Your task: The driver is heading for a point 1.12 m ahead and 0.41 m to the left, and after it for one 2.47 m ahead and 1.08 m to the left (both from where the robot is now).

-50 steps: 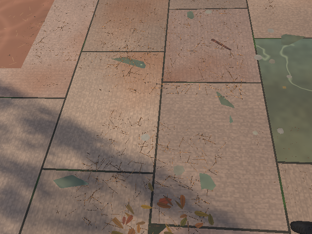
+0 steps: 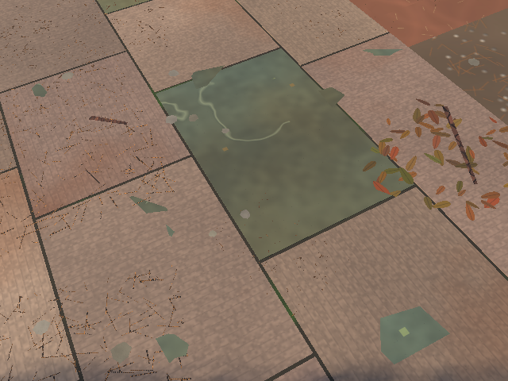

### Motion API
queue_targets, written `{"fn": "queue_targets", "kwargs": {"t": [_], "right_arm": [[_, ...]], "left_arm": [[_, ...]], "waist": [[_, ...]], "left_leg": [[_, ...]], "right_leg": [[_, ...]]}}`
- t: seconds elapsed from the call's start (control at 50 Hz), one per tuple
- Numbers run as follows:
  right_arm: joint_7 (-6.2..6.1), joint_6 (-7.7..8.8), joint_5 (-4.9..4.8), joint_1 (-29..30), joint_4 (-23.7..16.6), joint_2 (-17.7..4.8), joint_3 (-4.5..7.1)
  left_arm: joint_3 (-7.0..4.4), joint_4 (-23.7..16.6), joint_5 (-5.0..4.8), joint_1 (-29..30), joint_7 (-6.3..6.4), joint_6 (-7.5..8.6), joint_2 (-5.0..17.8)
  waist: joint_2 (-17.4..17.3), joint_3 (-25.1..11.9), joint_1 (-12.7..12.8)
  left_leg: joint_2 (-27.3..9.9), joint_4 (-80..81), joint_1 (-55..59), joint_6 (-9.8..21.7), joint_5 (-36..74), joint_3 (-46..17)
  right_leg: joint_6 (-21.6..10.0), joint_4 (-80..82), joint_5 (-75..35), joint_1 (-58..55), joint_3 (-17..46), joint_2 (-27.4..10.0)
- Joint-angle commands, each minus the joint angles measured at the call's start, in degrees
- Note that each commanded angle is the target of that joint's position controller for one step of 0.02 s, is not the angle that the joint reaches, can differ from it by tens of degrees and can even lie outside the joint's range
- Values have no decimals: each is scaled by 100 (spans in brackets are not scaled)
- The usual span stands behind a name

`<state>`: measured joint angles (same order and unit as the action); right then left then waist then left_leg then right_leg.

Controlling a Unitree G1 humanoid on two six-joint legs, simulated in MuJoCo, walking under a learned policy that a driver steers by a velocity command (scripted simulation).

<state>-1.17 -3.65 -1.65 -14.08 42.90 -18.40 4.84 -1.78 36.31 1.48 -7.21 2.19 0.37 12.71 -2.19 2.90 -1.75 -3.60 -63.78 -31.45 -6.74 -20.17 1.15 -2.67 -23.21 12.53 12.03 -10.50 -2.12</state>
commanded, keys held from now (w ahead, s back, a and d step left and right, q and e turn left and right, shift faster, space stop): w+q+shift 0.70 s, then w+e+shift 0.30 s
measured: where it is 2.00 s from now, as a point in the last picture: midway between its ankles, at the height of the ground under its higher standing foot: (55, 119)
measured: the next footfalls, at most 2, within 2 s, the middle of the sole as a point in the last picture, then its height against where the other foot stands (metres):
left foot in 0.42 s outside the picture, level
right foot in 0.90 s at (128, 295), level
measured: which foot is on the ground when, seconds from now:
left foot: up 0.00-0.40, down 0.42-0.88, up 0.90-1.00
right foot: down 0.00-0.42, up 0.44-0.88, down 0.90-1.00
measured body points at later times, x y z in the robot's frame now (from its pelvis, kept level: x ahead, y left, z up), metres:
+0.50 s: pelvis +0.20 +0.15 -0.04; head +0.21 +0.18 +0.41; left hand +0.12 +0.43 -0.18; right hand +0.47 -0.04 -0.12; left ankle +0.22 +0.22 -0.74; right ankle +0.08 -0.09 -0.64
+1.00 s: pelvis +0.58 +0.39 -0.03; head +0.59 +0.41 +0.42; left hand +0.48 +0.67 -0.14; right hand +0.81 +0.21 -0.14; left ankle +0.36 +0.33 -0.61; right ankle +0.68 +0.38 -0.74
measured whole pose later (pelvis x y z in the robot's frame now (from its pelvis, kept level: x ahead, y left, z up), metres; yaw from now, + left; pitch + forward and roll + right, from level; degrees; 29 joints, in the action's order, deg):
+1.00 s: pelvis +0.58 +0.39 -0.03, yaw +36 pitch +0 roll -2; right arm 0.5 5.1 2.6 -17.0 48.0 -17.7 1.4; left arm -3.3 45.4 1.1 -14.9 -1.3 2.7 18.4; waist -1.2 2.7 0.9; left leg 6.1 -75.4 -12.3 4.8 -15.8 -3.7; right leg -6.6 -33.0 10.0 23.2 -2.8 7.3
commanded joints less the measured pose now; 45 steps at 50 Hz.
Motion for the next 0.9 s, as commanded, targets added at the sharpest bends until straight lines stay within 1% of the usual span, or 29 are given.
{"fn": "queue_targets", "kwargs": {"t": [0.02, 0.08, 0.18, 0.2, 0.22, 0.26, 0.3, 0.34, 0.36, 0.38, 0.4, 0.42, 0.44, 0.46, 0.48, 0.5, 0.52, 0.54, 0.56, 0.58, 0.62, 0.66, 0.7, 0.76, 0.8, 0.84, 0.86, 0.88, 0.9], "right_arm": [[124, 87, -3, 398, -749, -431, 121], [247, 189, -25, 611, -915, -397, 138], [338, 304, -109, 856, -1040, -173, 61], [553, 100, 539, 1084, -1034, -237, 51], [670, 43, 494, 1324, -1148, -198, 48], [791, 38, 334, 1537, -1231, -206, 18], [806, 57, 297, 1665, -1258, -272, -4], [757, 56, 316, 1756, -1259, -355, -25], [700, 55, 303, 1586, -1206, -402, -22], [600, 71, 260, 1093, -1046, -489, 19], [466, 142, 180, 85, -733, -582, 109], [327, 224, 193, -1505, -184, -851, 290], [204, 204, 194, -1527, -37, -1713, 474], [216, 218, 178, -1098, -405, -2012, 472], [246, 209, 264, -876, -443, -1849, 442], [206, 261, 299, -937, -368, -1642, 391], [184, 344, 318, -757, -384, -1382, 319], [173, 420, 274, -433, -435, -1166, 231], [177, 504, 246, -314, -472, -1048, 173], [194, 583, 208, -367, -430, -928, 125], [215, 694, 180, -612, -338, -866, 101], [211, 752, 194, -936, -241, -899, 111], [207, 762, 186, -1113, -144, -915, 130], [149, 870, 78, -1446, 198, -659, 13], [127, 946, 91, -1365, 330, -792, -4], [79, 958, 226, -1318, 429, -1120, 50], [52, 908, 379, -1229, 470, -1234, 84], [24, 816, 502, -946, 470, -1229, 105], [-3, 788, 555, -704, 444, -1032, 51]], "left_arm": [[-399, -170, -104, -322, 81, 135, 1085], [-488, 15, -126, -528, 46, 272, 1201], [-597, 272, -116, -754, -48, 377, 1297], [-491, 404, 180, -1107, -189, 368, 1153], [-498, 447, 175, -1181, -242, 377, 1167], [-511, 490, 142, -1196, -248, 374, 1293], [-533, 536, 131, -1214, -246, 325, 1416], [-548, 629, 124, -1330, -256, 255, 1509], [-550, 653, 106, -1287, -271, 224, 1580], [-567, 666, 61, -1229, -293, 193, 1683], [-586, 651, -29, -1079, -335, 136, 1800], [-545, 523, -77, -876, -371, 99, 1795], [-273, 119, 51, -683, -441, 152, 821], [-266, -468, 173, 54, -442, 297, 945], [-268, -648, 174, 348, -415, 367, 1158], [-203, -472, 154, -45, -378, 452, 1097], [-192, -248, 187, -372, -341, 479, 1127], [-183, -140, 250, -587, -325, 427, 1142], [-169, -94, 281, -680, -335, 337, 1146], [-162, -95, 285, -581, -349, 248, 1134], [-105, -170, 262, -146, -377, 143, 1024], [-34, -410, 199, 583, -413, 154, 937], [38, -518, 147, 1064, -459, 192, 820], [142, -537, 96, 1347, -540, 295, 603], [112, -481, 49, 1340, -507, 324, 703], [-17, -279, 21, 667, -417, 318, 1020], [-126, -29, -47, -182, -348, 302, 1255], [-232, 381, -99, -1483, -255, 273, 1435], [-351, 692, -78, -2646, -156, 235, 1676]], "waist": [[978, -537, 393], [727, -234, 431], [551, 149, 449], [478, 138, 555], [675, 245, 620], [812, 396, 583], [794, 504, 524], [767, 573, 492], [786, 474, 339], [759, 173, 50], [555, -368, -525], [112, -1152, -1315], [-1763, -722, -985], [-1351, -1078, -827], [-579, -768, -686], [-354, -517, -429], [2, -322, -138], [62, -283, 107], [-79, -263, 232], [33, -123, 273], [266, 175, 209], [324, 429, 18], [221, 436, -150], [-34, 287, -372], [-64, 181, -331], [-389, -329, 67], [-552, -766, 517], [-530, -1222, 1195], [-246, -1617, 1732]], "left_leg": [[-414, 185, -891, 107, 350, -215], [-508, 445, -1498, 337, 446, -247], [-662, 700, -1847, 569, 715, -150], [-436, 883, -1648, 672, 818, 248], [-471, 1032, -1539, 768, 902, 333], [-492, 1241, -1384, 941, 894, 402], [-474, 1476, -1262, 1120, 644, 500], [-354, 1645, -1056, 1342, 230, 726], [-159, 1763, -624, 1484, -54, 906], [192, 1826, 176, 1624, -357, 1140], [639, 1983, 1479, 1768, -283, 1303], [983, 2224, 3658, 1953, -240, 940], [-264, 3728, 4350, 2202, -1990, -1625], [-794, 4981, 4471, 2553, -2773, -4548], [-1125, 5138, 4495, 2503, -2136, -4369], [-1141, 5047, 4043, 2526, -1438, -4025], [-875, 4970, 3430, 2408, -1015, -3438], [-583, 5009, 2895, 2327, -749, -3046], [-452, 5105, 2504, 2373, -520, -2910], [-333, 5219, 2280, 2422, -309, -2807], [-137, 5456, 2024, 2449, 140, -2555], [-2, 5593, 2038, 2418, 896, -2439], [151, 5469, 2197, 2319, 1734, -2289], [-10, 5721, 2639, 2049, 3471, -1867], [-115, 5765, 3093, 1796, 4546, -1521], [-313, 4891, 3830, 1562, 6895, -1264], [-405, 3974, 4070, 1500, 7845, -1156], [-361, 2478, 3862, 1471, 8130, -872], [-126, 434, 2779, 1425, 7056, -669]], "right_leg": [[-970, 1524, 1305, -1121, 1430, -2007], [-861, 1831, 1980, -1586, 1435, -2183], [-703, 1939, 1659, -1899, 686, -2101], [-508, 1820, 1814, -1783, 285, -2002], [-415, 1815, 1837, -1632, 118, -1962], [-308, 1848, 1885, -1527, -103, -2000], [-255, 1810, 1785, -1637, -350, -2047], [-230, 1601, 1231, -1836, -631, -2050], [-173, 1244, 104, -1831, -847, -2002], [-126, 455, -1697, -1724, -1079, -1923], [-121, -997, -3521, -1356, -1240, -1817], [37, -3172, -3826, -38, -1192, -1619], [433, -5162, 1292, 2408, -887, -649], [679, -6164, 1967, 3724, 765, 131], [600, -6187, 1378, 4228, 1232, -165], [523, -5857, 990, 4030, 1198, -352], [471, -5414, 690, 3576, 1266, -596], [480, -5122, 497, 3107, 1320, -665], [524, -4945, 403, 2822, 1363, -688], [577, -4739, 380, 2775, 1362, -687], [685, -4127, 135, 2899, 1201, -639], [746, -3293, -325, 3100, 1048, -473], [738, -2424, -919, 2974, 988, -225], [368, -1229, -2133, 2265, 641, -50], [45, -752, -2266, 1714, 468, 117], [-210, -769, -1444, 977, 397, 510], [-334, -923, -894, 361, 404, 684], [-442, -817, -507, -661, 285, 737], [-654, -1147, 421, -2045, 847, 237]]}}
Over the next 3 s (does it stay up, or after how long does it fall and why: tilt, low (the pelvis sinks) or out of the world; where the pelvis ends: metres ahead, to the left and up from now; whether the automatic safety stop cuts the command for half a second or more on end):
stays up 2.36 0.88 -0.03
